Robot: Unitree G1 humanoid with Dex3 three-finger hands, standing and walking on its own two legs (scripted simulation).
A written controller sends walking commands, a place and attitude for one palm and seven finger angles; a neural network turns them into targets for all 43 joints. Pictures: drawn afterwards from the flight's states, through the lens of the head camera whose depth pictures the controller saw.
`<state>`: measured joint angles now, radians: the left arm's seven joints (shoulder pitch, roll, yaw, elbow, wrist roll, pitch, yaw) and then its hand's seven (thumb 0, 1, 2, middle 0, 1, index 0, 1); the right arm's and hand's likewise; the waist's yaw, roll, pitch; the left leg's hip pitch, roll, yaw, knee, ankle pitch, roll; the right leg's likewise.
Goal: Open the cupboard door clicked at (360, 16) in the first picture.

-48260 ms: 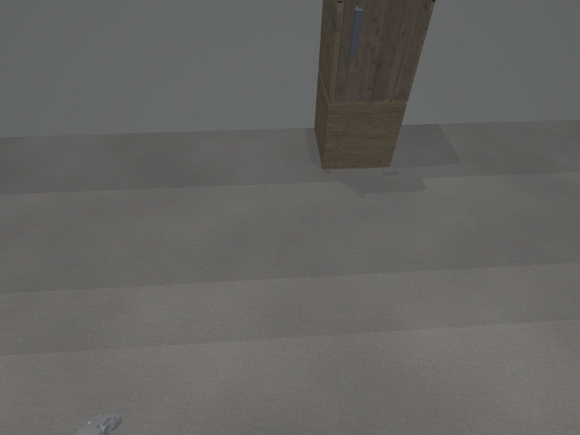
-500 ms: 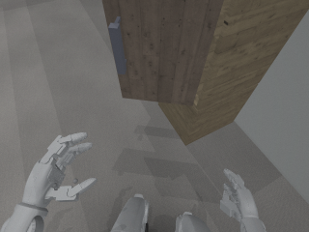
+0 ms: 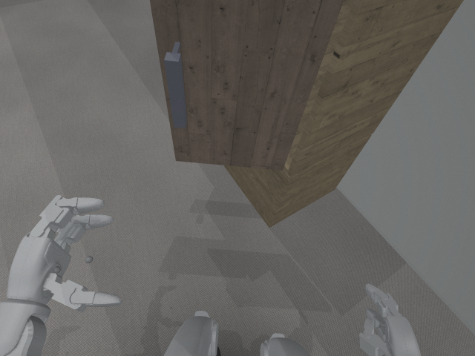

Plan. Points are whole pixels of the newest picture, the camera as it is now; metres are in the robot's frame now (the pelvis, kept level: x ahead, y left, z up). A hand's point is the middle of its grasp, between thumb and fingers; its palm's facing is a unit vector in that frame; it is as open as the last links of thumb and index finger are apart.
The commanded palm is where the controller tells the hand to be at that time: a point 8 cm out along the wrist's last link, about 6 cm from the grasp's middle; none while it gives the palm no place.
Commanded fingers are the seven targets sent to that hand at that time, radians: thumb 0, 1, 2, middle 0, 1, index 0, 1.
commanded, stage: raise the hand with hooked fingers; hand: left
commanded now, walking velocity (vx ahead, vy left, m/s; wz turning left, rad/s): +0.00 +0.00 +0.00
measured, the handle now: (178, 87) +0.63 +0.18 +0.05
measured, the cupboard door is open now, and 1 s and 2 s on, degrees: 54 54 54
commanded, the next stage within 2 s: move the hooked fingers beside the handle in 0.88 s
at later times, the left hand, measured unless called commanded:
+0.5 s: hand (52, 229) +0.28 +0.29 +0.06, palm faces +0.01 -1.00 -0.03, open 14.0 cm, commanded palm +0.25 +0.33 +0.06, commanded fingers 0.00 -0.50 0.30 -0.30 -1.20 -0.30 -1.20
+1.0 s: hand (77, 227) +0.28 +0.26 +0.06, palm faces +0.03 -1.00 -0.04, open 13.9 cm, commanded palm +0.27 +0.31 +0.06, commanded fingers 0.00 -0.50 0.30 -0.30 -1.20 -0.30 -1.20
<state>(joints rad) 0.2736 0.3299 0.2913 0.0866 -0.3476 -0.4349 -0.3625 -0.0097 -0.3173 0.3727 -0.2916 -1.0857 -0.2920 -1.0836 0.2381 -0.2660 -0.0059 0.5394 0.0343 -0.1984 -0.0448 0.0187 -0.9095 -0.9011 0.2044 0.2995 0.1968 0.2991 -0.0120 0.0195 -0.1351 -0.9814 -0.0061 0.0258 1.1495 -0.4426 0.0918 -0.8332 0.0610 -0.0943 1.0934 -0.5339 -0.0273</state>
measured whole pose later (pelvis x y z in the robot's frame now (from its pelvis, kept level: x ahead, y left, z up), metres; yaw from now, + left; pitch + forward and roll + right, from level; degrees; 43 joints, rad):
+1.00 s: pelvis +0.00 -0.02 +0.01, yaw +1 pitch +15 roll -4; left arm 0.00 0.42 0.41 0.44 -0.38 -0.37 -0.52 -0.02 -0.49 0.30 -0.30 -1.20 -0.30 -1.20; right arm 0.27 -0.28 0.04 0.53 0.04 -0.16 -0.04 0.02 -0.91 -0.90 0.21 0.30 0.20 0.30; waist -0.01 0.03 -0.13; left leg -0.94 0.00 0.01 1.10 -0.43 0.07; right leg -0.79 0.07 -0.11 1.05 -0.52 -0.05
